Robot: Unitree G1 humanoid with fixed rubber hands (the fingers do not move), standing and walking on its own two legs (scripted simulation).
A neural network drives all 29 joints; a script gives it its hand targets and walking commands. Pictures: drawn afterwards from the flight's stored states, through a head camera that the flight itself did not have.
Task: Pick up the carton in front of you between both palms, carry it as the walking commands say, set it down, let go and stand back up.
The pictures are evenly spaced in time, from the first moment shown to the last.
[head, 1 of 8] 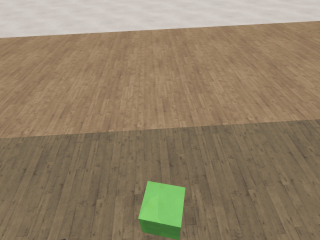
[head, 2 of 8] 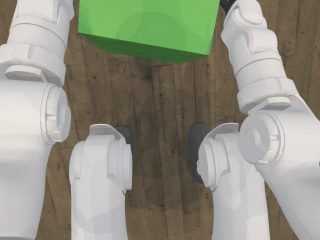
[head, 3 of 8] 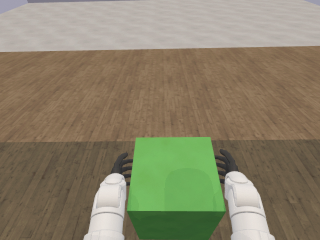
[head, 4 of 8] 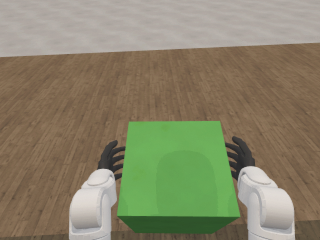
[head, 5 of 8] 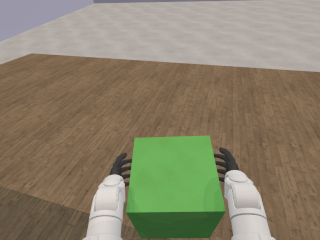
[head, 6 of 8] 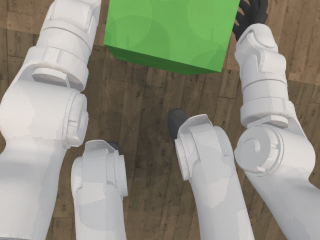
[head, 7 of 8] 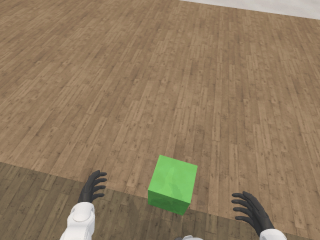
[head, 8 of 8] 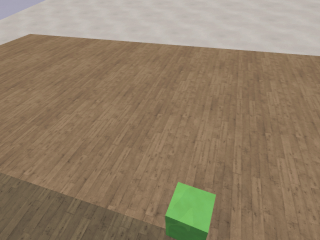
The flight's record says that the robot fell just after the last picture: no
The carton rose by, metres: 0.66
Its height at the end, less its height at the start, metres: -0.01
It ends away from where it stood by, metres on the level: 0.80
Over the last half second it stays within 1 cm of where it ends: yes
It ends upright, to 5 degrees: no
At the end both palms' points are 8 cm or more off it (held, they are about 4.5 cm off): yes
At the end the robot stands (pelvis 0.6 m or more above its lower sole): yes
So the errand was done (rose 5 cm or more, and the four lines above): no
